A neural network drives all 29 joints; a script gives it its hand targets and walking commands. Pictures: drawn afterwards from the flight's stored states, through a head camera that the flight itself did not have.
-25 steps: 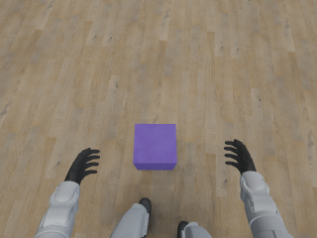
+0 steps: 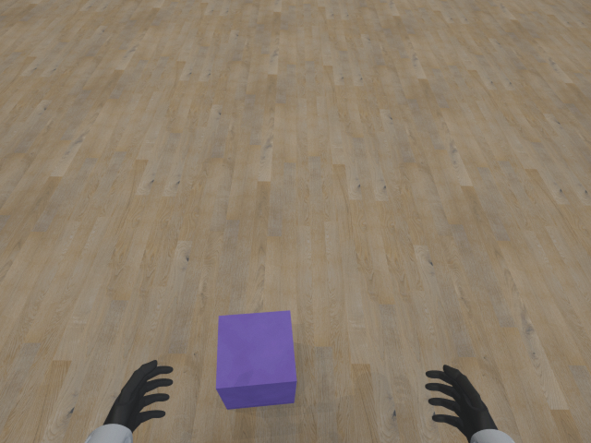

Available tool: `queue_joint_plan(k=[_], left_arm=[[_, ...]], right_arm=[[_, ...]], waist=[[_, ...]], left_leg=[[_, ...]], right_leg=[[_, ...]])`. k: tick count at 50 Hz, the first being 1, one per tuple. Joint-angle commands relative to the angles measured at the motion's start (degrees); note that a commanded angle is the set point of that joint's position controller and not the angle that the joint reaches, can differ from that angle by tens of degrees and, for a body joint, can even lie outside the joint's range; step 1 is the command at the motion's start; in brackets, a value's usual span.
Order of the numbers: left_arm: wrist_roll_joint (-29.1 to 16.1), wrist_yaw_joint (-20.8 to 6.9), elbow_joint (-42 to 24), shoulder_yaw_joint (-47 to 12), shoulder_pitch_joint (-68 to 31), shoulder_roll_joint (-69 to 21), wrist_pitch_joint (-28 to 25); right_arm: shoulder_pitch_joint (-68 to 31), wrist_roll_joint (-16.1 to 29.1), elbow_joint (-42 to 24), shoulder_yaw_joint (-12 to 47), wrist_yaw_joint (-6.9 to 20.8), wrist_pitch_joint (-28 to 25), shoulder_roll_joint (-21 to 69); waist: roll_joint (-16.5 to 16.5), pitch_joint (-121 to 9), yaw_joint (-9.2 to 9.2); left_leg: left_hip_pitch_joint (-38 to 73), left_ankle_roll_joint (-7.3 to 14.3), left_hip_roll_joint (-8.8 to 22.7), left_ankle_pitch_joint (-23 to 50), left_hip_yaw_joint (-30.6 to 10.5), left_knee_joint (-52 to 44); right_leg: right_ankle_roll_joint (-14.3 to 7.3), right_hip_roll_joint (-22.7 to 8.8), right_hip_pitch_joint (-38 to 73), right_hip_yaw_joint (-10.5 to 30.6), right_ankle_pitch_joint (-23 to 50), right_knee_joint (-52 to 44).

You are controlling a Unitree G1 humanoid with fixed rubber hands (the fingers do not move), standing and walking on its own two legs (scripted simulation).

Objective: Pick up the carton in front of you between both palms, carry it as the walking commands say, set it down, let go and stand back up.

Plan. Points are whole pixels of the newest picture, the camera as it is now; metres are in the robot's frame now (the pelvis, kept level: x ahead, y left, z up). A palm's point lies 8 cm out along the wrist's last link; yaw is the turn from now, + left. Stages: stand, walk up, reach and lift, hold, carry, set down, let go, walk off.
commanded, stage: let go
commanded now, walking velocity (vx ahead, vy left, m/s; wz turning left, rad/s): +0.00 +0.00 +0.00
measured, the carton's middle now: (257, 361) +0.43 +0.10 -0.65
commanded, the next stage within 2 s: stand in 0.26 s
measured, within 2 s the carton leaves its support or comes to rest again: neither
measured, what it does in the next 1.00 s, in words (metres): stands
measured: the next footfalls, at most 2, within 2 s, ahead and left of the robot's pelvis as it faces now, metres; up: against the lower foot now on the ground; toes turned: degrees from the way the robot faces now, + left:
none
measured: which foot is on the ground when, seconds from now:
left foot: down 0.00-1.00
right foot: down 0.00-1.00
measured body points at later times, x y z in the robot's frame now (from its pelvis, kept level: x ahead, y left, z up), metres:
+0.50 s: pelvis +0.01 +0.02 -0.01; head +0.02 +0.04 +0.44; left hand +0.15 +0.30 -0.11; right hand +0.16 -0.27 -0.09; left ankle +0.03 +0.13 -0.74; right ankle -0.07 -0.10 -0.74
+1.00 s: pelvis +0.02 +0.03 +0.00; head +0.02 +0.05 +0.45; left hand +0.15 +0.32 -0.12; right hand +0.13 -0.27 -0.10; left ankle +0.03 +0.13 -0.74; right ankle -0.07 -0.10 -0.74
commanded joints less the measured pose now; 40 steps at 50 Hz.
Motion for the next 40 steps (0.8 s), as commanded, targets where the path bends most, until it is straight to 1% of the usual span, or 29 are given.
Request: queue_joint_plan(k=[1,4,5,6,8,11,13,14,15,16,17,18,19,21,25,28,33,40], left_arm=[[0.28,0.11,-4.71,2.31,0.14,6.07,-0.13],[0.06,0.08,-4.84,2.11,0.11,6.01,-0.13],[1.71,1.39,-6.53,3.04,-0.53,8.33,2.96],[1.02,1.88,-6.09,2.12,0.60,8.07,3.54],[0.48,2.36,-6.32,1.77,0.47,7.69,3.99],[0.10,2.71,-6.64,1.53,-0.04,7.26,4.57],[0.04,2.89,-7.06,1.42,-0.50,6.99,5.07],[1.12,4.71,0.55,2.45,-1.90,12.67,1.19],[2.08,5.05,1.11,2.34,-1.59,12.43,-0.64],[2.29,4.92,1.77,2.12,-2.02,11.73,-1.81],[2.33,4.69,2.14,2.03,-2.34,11.61,-2.67],[2.38,4.49,2.64,1.97,-2.36,11.67,-3.31],[2.39,4.19,3.50,1.99,-2.08,11.89,-3.83],[2.23,4.00,5.23,2.07,-1.28,12.51,-4.57],[1.87,4.52,8.04,1.94,-0.60,13.59,-5.41],[1.60,5.01,9.92,1.67,-0.27,14.27,-5.73],[1.37,5.41,12.87,1.09,0.35,15.07,-5.89],[1.26,5.68,15.91,0.53,0.04,15.78,-6.06]], right_arm=[[-3.26,0.13,-6.02,-1.03,0.09,-0.19,-4.37],[-2.62,-0.18,-5.85,-1.28,-0.02,0.10,-4.51],[0.00,0.21,-1.95,-0.93,-1.22,-1.27,-4.57],[-0.87,0.20,-3.40,-1.05,-1.72,-1.53,-4.49],[-1.65,0.52,-3.61,-0.62,-2.09,-1.56,-4.58],[-2.00,0.28,-3.61,-0.79,-2.41,-1.31,-4.85],[-1.86,0.05,-3.17,-1.12,-2.39,-0.92,-4.95],[-2.74,-2.80,5.75,-2.70,-3.70,-1.85,-11.92],[-2.01,-3.03,6.25,-3.24,-4.21,-2.39,-12.95],[-2.98,-3.23,7.41,-3.04,-4.19,-2.95,-12.66],[-3.75,-3.18,8.28,-2.91,-4.04,-3.47,-12.65],[-4.68,-3.08,9.10,-2.83,-3.94,-3.89,-12.59],[-5.29,-2.97,10.13,-2.75,-3.73,-4.29,-12.64],[-6.18,-2.74,11.72,-2.59,-3.51,-4.88,-12.70],[-6.26,-2.38,14.32,-2.56,-3.78,-5.49,-13.47],[-5.88,-2.13,16.12,-2.59,-4.19,-5.72,-14.49],[-5.95,-1.87,18.76,-2.48,-4.55,-5.78,-15.77],[-6.74,-1.62,21.57,-2.31,-4.73,-5.87,-16.45]], waist=[[0.91,-3.35,1.39],[0.74,-4.52,0.98],[2.00,-8.03,1.02],[0.42,-8.72,0.38],[-0.20,-9.16,0.71],[-0.38,-8.24,0.39],[0.14,-7.43,0.15],[-6.08,-6.51,0.97],[-5.00,-5.52,-0.17],[-3.06,-4.25,-0.43],[-0.98,-3.43,-0.47],[0.93,-3.13,-0.37],[2.41,-4.00,-0.18],[3.72,-5.30,0.23],[3.89,-8.34,0.15],[3.90,-9.76,-0.04],[3.27,-10.13,-0.07],[2.31,-9.21,-0.13]], left_leg=[[20.41,0.43,-2.20,15.42,0.26,2.95],[20.35,0.66,-1.97,17.30,0.10,2.81],[16.47,-0.06,-3.92,15.86,1.09,4.71],[15.18,0.26,-3.86,15.14,0.98,4.91],[13.40,0.32,-3.93,14.95,0.88,5.22],[13.23,0.15,-3.61,15.50,0.65,5.32],[13.79,0.11,-3.23,15.66,0.46,5.10],[5.00,-0.03,3.65,8.22,-1.51,6.22],[2.44,0.41,3.40,1.77,-2.38,5.46],[0.63,0.52,3.28,-2.92,-2.74,4.69],[-0.72,0.73,3.36,-6.07,-3.44,3.86],[-1.64,1.00,3.58,-7.41,-4.02,3.25],[-1.87,1.45,3.91,-7.02,-4.40,2.77],[-1.74,2.01,4.56,-3.01,-5.06,2.46],[1.25,2.34,5.25,7.99,-4.84,3.94],[3.41,2.38,5.73,13.49,-4.77,4.58],[5.18,2.50,6.09,17.34,-4.82,4.61],[6.14,2.57,6.19,18.46,-4.97,3.94]], right_leg=[[2.14,-2.15,-18.86,-0.09,15.88,-8.31],[2.60,-1.54,-17.06,-0.26,19.00,-7.33],[2.74,-1.54,-13.49,-0.63,25.22,-4.32],[3.34,-1.32,-12.78,-0.49,28.17,-2.67],[3.65,-1.20,-12.78,-0.51,29.43,-1.69],[3.62,-0.74,-14.06,-1.11,27.54,-1.83],[3.27,-0.45,-15.17,-1.54,24.68,-2.40],[3.98,-2.83,-14.99,0.21,9.44,-2.63],[3.01,-3.04,-14.34,1.91,2.65,-3.74],[2.27,-3.32,-15.75,3.11,-2.30,-4.64],[1.67,-3.42,-16.05,3.58,-4.45,-4.65],[1.29,-3.37,-15.81,3.62,-4.28,-3.87],[1.09,-3.31,-14.80,3.40,-2.19,-3.00],[1.36,-3.21,-12.82,3.01,2.93,-1.57],[1.91,-3.76,-10.10,3.32,11.50,-1.00],[2.14,-4.04,-8.78,3.47,15.80,-0.90],[2.31,-4.34,-7.55,3.51,19.16,-1.11],[2.21,-4.76,-7.05,3.71,20.04,-1.95]])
